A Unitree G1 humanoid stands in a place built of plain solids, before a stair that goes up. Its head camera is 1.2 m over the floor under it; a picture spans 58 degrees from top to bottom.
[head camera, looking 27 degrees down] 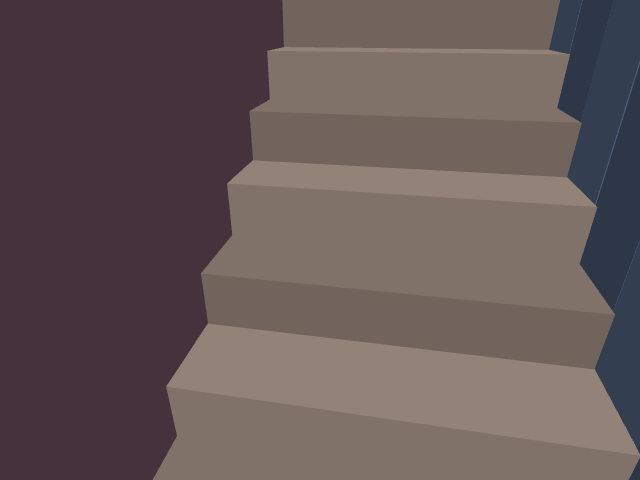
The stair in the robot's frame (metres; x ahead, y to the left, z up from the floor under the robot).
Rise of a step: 0.18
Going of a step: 0.26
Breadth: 1.10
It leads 10 degrees to the right of straight ahead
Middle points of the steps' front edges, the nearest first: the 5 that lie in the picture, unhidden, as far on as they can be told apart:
0.72 -0.15 0.36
0.97 -0.19 0.55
1.23 -0.24 0.73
1.48 -0.29 0.91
1.74 -0.33 1.09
